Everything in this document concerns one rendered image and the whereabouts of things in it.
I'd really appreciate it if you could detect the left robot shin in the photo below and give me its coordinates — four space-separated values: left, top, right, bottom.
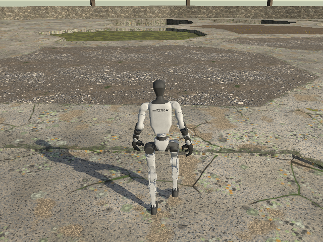
148 173 156 208

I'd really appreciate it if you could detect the robot right forearm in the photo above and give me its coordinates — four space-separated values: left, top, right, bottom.
180 122 192 145

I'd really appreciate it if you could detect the robot left forearm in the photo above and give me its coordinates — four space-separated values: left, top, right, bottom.
133 123 142 142

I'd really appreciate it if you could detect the robot left upper arm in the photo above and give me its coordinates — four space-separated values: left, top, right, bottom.
136 102 149 130

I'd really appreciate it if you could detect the left robot hand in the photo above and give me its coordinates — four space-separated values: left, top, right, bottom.
132 140 144 151

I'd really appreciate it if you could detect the left robot foot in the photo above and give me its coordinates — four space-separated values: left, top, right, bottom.
151 201 158 215

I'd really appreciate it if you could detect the robot right upper arm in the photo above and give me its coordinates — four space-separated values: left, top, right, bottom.
170 101 185 129

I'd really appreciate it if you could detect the right robot hand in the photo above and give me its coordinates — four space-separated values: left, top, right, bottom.
182 143 193 157

